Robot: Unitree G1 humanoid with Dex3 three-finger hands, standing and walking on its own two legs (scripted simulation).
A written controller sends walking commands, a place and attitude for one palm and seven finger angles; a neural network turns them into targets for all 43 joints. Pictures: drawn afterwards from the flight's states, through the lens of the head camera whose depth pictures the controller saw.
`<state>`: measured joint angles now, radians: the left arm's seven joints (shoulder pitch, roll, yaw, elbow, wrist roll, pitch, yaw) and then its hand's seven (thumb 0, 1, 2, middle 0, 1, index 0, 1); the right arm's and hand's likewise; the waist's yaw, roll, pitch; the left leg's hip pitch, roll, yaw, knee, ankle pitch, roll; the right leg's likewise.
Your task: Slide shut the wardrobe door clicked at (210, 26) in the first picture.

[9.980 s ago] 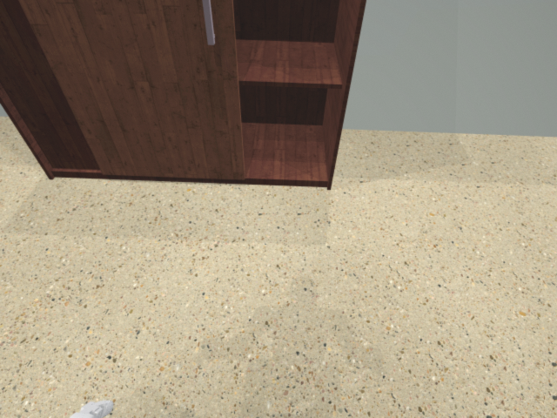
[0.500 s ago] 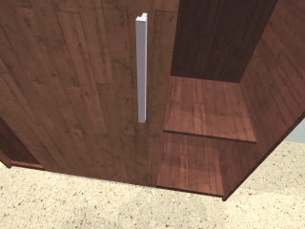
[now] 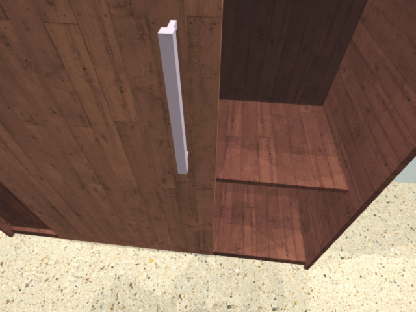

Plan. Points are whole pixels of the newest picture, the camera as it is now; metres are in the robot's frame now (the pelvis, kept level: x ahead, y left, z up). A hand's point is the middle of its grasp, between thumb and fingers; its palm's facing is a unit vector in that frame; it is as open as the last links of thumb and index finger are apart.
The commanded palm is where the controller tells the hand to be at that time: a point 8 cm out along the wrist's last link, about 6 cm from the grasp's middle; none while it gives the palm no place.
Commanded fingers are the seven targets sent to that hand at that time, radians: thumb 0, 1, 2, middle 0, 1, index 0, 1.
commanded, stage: come to a stop and stand still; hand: left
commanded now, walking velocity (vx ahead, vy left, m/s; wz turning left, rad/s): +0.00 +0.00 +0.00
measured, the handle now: (178, 111) +0.46 +0.09 +0.15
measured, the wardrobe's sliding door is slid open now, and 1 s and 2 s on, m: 0.44 0.44 0.44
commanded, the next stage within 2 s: look again from close up in 0.66 s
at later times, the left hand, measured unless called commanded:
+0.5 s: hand out of the picture +0.02 +0.16 -0.17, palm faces +0.02 -0.97 -0.23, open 7.4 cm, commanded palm none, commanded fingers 0.00 0.90 0.90 -0.20 -0.30 -0.20 -0.30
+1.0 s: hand out of the picture +0.02 +0.16 -0.17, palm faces +0.03 -0.97 -0.23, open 7.4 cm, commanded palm none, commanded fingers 0.00 0.90 0.90 -0.20 -0.30 -0.20 -0.30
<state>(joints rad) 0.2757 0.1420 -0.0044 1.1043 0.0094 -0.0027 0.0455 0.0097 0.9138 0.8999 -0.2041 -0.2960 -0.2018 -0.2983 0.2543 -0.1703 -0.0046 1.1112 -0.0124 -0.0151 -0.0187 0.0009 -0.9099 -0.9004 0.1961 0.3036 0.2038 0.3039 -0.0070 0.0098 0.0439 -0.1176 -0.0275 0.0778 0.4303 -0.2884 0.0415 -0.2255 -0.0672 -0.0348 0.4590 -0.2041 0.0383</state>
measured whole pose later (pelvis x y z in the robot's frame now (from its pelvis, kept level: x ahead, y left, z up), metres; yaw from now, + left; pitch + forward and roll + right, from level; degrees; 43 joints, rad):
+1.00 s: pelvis +0.01 -0.03 +0.01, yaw +0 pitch -1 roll +0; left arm 0.24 0.18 0.01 1.14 0.01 -0.02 0.03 0.01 0.91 0.90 -0.20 -0.30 -0.20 -0.30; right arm 0.25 -0.20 0.00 1.16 -0.01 -0.02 -0.02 0.00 -0.91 -0.90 0.20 0.30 0.20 0.30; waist -0.01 0.02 0.03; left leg -0.09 0.02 0.05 0.36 -0.25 0.00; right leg -0.19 -0.02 -0.06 0.39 -0.18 -0.01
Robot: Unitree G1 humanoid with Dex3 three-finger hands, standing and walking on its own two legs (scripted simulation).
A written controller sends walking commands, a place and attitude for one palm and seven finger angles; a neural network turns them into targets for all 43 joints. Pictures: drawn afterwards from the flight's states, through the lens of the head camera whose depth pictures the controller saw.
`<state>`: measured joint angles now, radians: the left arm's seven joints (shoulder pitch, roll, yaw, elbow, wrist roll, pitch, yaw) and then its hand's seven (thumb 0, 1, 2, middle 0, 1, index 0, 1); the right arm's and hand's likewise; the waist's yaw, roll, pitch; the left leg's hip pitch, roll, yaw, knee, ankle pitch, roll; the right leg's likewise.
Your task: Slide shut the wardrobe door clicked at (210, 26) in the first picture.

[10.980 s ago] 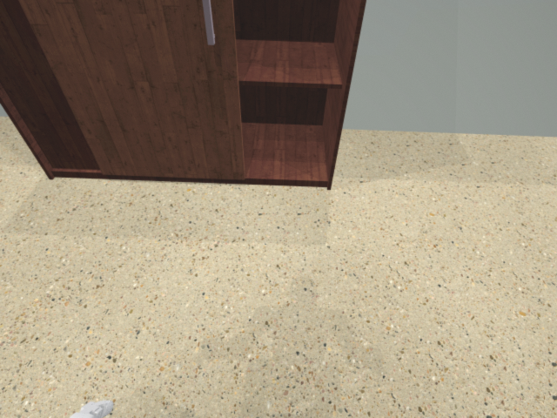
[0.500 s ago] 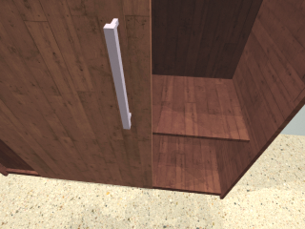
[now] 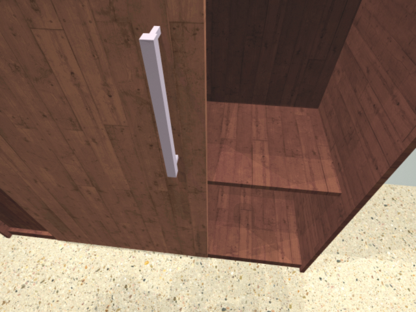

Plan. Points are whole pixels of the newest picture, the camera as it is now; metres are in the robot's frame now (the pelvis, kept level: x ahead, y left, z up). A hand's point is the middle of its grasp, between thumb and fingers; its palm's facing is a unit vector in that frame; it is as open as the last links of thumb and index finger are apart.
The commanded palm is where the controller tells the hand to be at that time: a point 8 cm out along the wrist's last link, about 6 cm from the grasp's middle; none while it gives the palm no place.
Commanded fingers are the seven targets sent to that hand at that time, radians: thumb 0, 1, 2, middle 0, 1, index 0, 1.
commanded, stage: look again from close up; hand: left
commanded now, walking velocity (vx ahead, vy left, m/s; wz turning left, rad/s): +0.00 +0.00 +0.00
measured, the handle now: (165, 115) +0.45 +0.11 +0.14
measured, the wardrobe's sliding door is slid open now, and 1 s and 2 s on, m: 0.44 0.44 0.44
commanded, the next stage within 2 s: raise the hand with hooked fingers in 0.48 s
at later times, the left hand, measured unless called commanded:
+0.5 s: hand out of the picture +0.02 +0.19 -0.17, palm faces +0.03 -0.97 -0.24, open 7.4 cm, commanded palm none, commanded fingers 0.00 0.90 0.90 -0.20 -0.30 -0.20 -0.30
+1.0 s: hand (105, 309) +0.14 +0.20 -0.04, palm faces -0.03 -1.00 +0.01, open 8.5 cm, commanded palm +0.13 +0.25 -0.02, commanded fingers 0.00 0.39 0.68 -0.24 -0.63 -0.24 -0.63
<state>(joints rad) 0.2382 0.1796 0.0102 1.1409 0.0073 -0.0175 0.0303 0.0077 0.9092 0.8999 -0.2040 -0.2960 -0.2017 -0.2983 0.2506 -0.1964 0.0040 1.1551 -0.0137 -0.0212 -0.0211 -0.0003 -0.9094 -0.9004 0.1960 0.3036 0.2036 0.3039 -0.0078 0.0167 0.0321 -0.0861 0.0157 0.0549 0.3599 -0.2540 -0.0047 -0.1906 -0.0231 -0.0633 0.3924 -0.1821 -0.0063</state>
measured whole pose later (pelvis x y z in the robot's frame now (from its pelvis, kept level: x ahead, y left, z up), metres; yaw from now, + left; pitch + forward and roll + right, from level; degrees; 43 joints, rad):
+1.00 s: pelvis -0.02 -0.01 -0.05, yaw +1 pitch +8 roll +1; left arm 0.45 0.23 0.22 0.23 -0.31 -0.47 -0.47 0.01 0.61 0.77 -0.23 -0.49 -0.23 -0.49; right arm 0.16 -0.29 -0.05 0.51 0.04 -0.31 -0.02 0.01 -0.91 -0.90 0.20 0.30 0.20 0.30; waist 0.01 -0.03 -0.09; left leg -0.56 0.03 0.03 0.89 -0.46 -0.01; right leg -0.65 -0.04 -0.07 0.88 -0.38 -0.02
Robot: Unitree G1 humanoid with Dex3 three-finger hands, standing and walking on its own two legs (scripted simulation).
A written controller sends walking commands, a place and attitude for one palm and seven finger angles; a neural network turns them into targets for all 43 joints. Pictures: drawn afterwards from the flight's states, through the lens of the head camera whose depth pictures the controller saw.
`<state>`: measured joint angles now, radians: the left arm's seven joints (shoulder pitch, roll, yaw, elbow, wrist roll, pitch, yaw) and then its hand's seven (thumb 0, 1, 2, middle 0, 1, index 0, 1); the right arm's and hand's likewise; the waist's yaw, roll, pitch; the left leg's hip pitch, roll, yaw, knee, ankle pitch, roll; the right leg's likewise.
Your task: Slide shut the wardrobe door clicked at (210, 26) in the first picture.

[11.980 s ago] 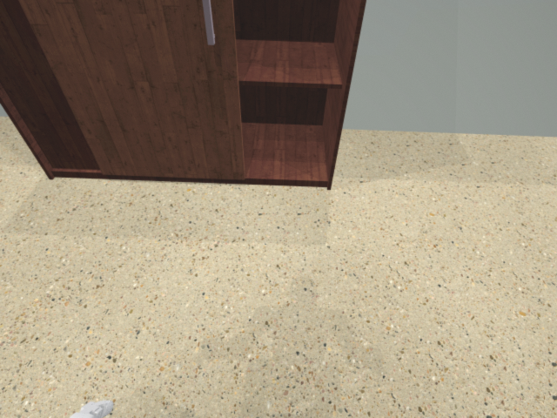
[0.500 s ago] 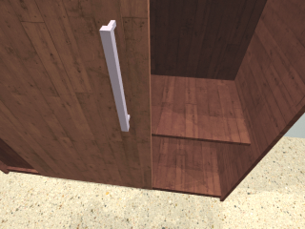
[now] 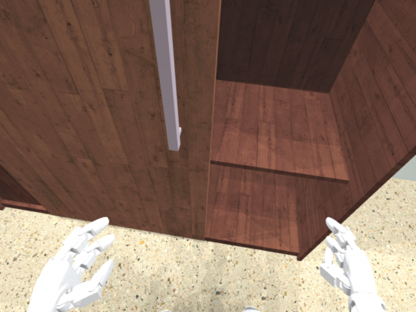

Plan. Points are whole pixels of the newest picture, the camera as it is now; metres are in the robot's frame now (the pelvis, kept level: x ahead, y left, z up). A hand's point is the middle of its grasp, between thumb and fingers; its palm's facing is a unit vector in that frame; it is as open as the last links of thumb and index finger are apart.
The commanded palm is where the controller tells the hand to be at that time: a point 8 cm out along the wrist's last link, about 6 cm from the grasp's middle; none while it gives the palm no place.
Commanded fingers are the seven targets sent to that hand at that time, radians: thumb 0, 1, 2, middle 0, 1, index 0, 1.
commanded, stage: raise the hand with hooked fingers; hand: left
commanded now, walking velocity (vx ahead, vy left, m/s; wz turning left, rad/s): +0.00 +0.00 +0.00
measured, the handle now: (171, 79) +0.48 +0.11 +0.20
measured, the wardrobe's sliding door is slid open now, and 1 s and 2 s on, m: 0.44 0.44 0.44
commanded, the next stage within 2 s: move the hooked fingers beside the handle in 1.68 s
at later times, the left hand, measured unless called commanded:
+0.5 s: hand (50, 228) +0.22 +0.26 +0.10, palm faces +0.04 -1.00 -0.08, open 11.6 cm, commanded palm +0.19 +0.30 +0.10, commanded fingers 0.00 -0.20 0.43 -0.28 -1.00 -0.28 -1.00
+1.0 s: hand (29, 185) +0.26 +0.28 +0.16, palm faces +0.01 -1.00 -0.09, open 13.8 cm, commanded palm +0.23 +0.33 +0.17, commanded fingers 0.00 -0.50 0.30 -0.30 -1.20 -0.30 -1.20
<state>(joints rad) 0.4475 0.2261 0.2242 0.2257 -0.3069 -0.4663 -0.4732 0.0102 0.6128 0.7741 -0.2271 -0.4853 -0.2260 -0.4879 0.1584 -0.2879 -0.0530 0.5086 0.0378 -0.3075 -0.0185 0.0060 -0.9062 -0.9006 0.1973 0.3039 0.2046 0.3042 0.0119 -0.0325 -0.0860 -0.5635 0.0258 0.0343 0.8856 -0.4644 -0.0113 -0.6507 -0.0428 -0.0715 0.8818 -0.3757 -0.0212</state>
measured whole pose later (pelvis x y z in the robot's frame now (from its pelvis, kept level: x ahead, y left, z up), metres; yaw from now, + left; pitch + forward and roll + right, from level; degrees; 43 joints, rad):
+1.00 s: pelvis +0.01 +0.02 +0.04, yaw +2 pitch +1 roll -1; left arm 0.07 0.42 0.41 0.16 -0.35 -0.05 -0.51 0.00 -0.47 0.31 -0.30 -1.18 -0.30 -1.18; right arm 0.25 -0.27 0.07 0.62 0.05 -0.33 -0.09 0.01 -0.90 -0.90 0.20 0.30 0.21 0.30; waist 0.03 0.05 -0.04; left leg -0.27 0.02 0.00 0.62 -0.36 0.01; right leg -0.31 -0.03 -0.11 0.56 -0.25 0.00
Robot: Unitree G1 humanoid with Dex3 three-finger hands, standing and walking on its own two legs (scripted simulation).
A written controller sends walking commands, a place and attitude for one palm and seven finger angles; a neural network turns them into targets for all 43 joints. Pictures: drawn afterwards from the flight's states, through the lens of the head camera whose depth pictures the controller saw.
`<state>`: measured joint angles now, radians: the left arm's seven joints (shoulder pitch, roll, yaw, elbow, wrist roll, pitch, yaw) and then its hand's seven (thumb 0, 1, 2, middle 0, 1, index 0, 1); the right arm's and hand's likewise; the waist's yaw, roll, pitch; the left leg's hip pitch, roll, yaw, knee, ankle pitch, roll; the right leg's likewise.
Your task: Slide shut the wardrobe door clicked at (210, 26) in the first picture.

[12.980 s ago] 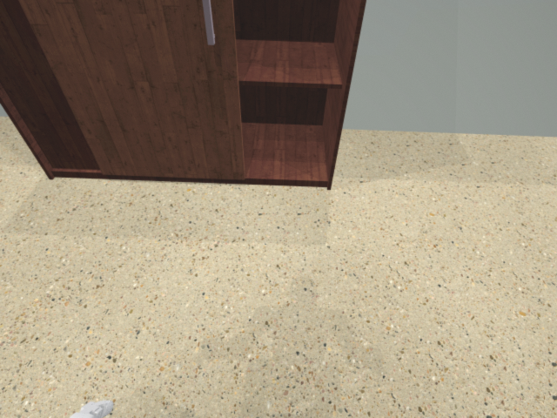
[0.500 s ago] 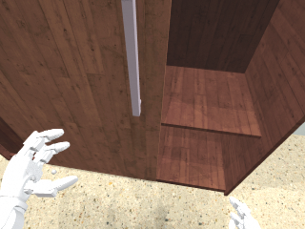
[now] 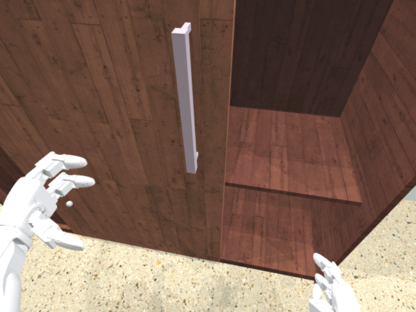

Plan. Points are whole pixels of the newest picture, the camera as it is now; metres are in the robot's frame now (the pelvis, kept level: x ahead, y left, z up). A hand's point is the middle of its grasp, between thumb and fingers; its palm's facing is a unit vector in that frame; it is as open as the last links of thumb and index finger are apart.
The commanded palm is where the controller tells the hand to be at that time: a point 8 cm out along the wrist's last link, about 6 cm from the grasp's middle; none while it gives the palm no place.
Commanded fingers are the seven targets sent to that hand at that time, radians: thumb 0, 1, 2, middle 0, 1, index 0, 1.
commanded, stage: raise the hand with hooked fingers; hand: left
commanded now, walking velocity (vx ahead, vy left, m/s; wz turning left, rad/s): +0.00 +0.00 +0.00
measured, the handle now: (189, 110) +0.47 +0.08 +0.16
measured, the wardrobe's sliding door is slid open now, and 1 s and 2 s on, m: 0.44 0.44 0.44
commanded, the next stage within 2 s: move the hooked fingers beside the handle in 0.68 s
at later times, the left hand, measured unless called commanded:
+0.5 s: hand (70, 178) +0.29 +0.26 +0.15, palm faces +0.01 -1.00 -0.06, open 13.9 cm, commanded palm +0.26 +0.31 +0.16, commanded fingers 0.00 -0.50 0.30 -0.30 -1.20 -0.30 -1.20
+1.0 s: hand (75, 173) +0.29 +0.25 +0.15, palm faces -0.04 -1.00 -0.06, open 14.0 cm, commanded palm +0.27 +0.30 +0.15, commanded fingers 0.00 -0.50 0.30 -0.30 -1.20 -0.30 -1.20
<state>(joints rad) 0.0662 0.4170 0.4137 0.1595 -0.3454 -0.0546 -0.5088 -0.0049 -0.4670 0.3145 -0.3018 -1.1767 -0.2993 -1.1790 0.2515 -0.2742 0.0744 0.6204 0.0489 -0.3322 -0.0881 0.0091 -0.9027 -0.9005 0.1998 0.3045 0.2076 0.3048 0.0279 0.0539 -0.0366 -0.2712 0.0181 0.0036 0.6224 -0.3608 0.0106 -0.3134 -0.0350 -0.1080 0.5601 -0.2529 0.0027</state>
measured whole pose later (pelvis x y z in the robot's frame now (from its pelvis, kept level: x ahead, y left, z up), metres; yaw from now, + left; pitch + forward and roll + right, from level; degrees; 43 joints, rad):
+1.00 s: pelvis +0.01 +0.00 +0.01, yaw +0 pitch +0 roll -1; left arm -0.09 0.41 0.43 0.25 -0.34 -0.03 -0.52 -0.01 -0.50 0.30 -0.30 -1.20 -0.30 -1.20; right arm 0.25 -0.28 0.07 0.66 0.05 -0.30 -0.08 0.01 -0.90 -0.90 0.20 0.30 0.21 0.30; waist 0.03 0.06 -0.03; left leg -0.19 0.01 0.01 0.51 -0.32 0.01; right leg -0.25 -0.04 -0.10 0.47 -0.22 0.01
